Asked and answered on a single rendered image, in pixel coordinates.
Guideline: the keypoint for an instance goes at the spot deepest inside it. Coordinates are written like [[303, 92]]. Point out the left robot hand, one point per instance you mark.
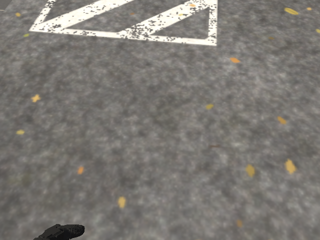
[[62, 232]]

